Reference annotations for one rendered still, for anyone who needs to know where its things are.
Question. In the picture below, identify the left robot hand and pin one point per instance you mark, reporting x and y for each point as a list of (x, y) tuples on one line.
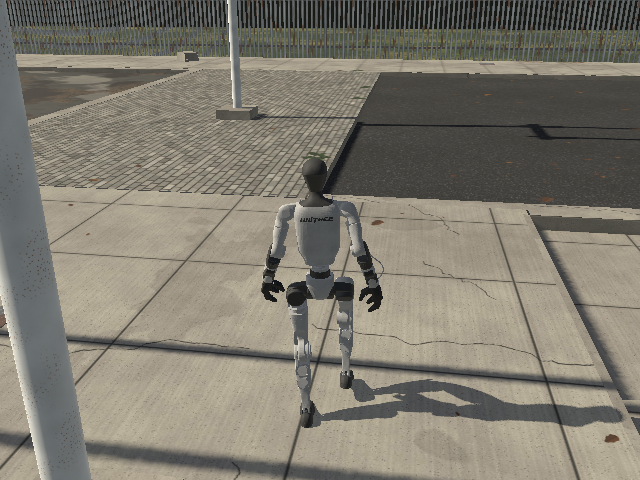
[(266, 287)]

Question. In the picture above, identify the right robot hand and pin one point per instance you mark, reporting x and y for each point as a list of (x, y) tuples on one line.
[(376, 297)]

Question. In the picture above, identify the robot left foot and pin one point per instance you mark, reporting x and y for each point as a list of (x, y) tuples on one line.
[(307, 418)]

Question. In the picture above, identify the robot right upper arm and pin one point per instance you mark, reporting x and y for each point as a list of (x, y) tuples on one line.
[(349, 211)]

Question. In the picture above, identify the right robot thigh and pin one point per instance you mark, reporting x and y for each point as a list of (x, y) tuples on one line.
[(344, 292)]

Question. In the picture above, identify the robot right forearm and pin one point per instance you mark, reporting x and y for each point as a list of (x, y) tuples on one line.
[(367, 268)]

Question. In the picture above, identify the robot left upper arm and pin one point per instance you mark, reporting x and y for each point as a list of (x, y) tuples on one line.
[(285, 213)]

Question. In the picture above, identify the robot left forearm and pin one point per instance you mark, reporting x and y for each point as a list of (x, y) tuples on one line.
[(270, 267)]

